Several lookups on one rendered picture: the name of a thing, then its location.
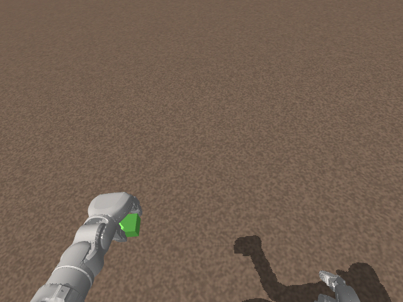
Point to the left robot arm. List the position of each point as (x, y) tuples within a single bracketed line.
[(80, 263)]

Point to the small box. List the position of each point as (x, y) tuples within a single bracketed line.
[(131, 225)]

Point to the left robot hand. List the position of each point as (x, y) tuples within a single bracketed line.
[(116, 206)]

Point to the right robot hand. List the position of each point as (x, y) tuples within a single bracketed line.
[(337, 284)]

